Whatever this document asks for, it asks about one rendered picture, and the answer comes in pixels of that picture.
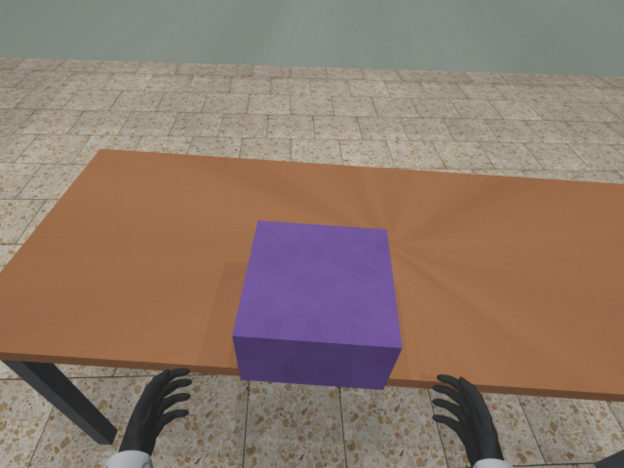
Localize table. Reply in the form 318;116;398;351
0;149;624;468

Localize robot left hand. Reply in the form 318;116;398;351
118;369;192;457

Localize robot right hand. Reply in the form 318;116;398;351
432;374;504;468

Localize carton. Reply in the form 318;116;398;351
232;220;403;390

